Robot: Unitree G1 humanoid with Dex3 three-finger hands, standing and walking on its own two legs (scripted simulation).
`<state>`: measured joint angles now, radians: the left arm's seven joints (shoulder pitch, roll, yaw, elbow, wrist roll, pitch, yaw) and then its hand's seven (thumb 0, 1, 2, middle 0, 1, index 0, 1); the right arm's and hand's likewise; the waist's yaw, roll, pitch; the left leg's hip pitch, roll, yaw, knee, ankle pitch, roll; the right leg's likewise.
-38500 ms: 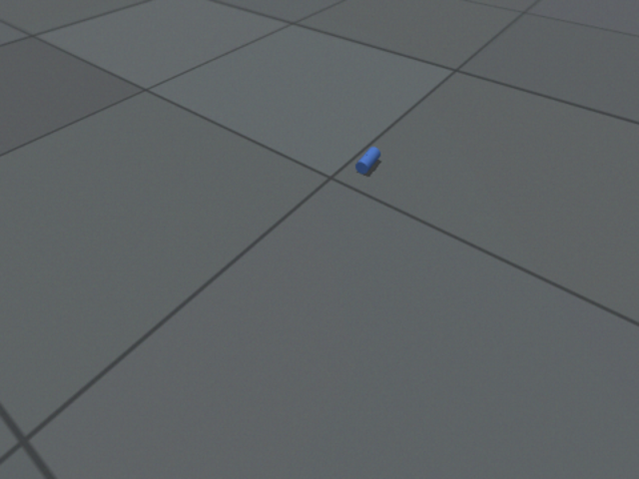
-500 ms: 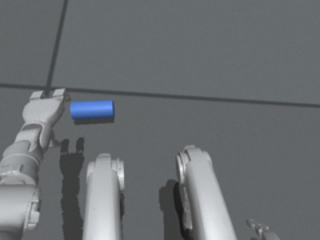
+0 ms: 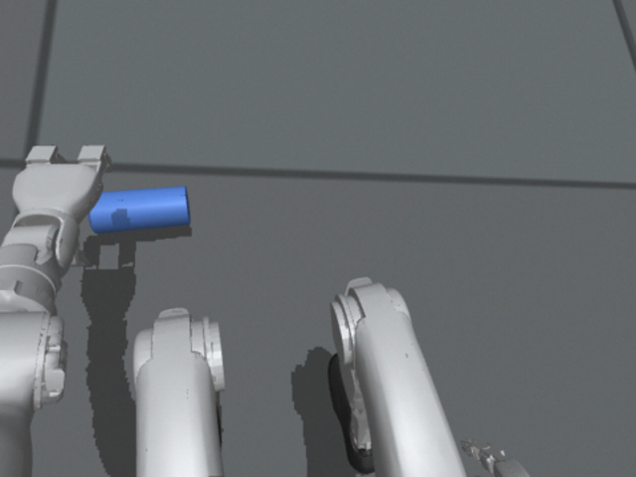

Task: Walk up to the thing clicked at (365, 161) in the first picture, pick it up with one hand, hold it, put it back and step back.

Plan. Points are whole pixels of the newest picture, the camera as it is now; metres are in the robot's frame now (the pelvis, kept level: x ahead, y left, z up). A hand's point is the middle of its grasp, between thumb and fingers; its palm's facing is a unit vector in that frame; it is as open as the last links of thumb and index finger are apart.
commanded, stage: rise first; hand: left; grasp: from above
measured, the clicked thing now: (142, 209) +0.53 +0.21 -0.32
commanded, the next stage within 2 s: approach in 1.96 s
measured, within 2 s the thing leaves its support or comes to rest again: neither
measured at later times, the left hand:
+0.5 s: hand (90, 209) +0.48 +0.25 -0.19, palm faces -0.46 -0.04 -0.89, open 14.0 cm
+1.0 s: hand (89, 211) +0.49 +0.26 -0.20, palm faces -0.45 -0.04 -0.89, open 14.0 cm
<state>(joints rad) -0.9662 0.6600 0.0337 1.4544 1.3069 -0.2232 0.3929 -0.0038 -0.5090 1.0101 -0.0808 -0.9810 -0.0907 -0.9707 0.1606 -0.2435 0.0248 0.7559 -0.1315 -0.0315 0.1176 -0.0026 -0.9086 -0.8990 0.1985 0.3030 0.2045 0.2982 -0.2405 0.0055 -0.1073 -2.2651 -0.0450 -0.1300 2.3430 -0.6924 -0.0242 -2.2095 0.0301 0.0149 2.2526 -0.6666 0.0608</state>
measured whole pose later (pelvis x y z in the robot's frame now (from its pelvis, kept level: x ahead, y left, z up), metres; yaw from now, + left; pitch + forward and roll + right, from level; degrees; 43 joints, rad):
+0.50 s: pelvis +0.01 +0.00 -0.01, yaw -1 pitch +36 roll -8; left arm -1.00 0.71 0.06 1.48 1.30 -0.21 0.41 0.00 -0.49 0.98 -0.09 -1.00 -0.10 -0.99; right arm 0.18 -0.27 0.06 0.74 -0.14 -0.03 0.14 0.00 -0.91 -0.90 0.20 0.30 0.20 0.30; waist -0.28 0.00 -0.06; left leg -2.29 -0.04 -0.15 2.39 -0.73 -0.04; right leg -2.24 0.04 0.00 2.29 -0.68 0.07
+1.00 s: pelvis +0.00 +0.00 -0.02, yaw -2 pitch +34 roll -9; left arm -1.03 0.77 0.07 1.52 1.32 -0.23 0.43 0.00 -0.50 1.00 -0.09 -0.99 -0.10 -0.98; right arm 0.17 -0.27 0.10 0.72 -0.16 -0.04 0.14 0.00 -0.91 -0.90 0.20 0.30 0.20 0.30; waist -0.30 -0.02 -0.03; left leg -2.32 -0.04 -0.17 2.43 -0.71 -0.03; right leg -2.26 0.04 -0.01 2.31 -0.66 0.07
